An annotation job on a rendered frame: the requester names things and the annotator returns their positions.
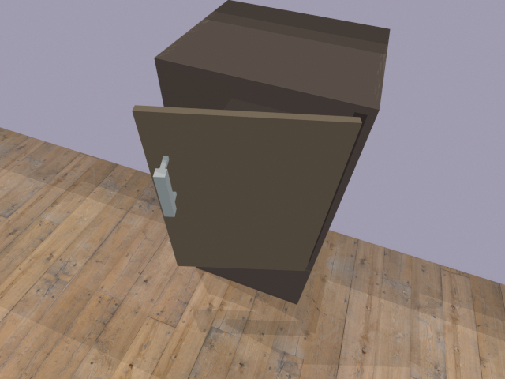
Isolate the handle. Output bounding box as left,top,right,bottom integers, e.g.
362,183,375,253
153,156,177,217

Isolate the cupboard door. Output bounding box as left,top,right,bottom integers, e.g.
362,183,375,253
132,105,362,271

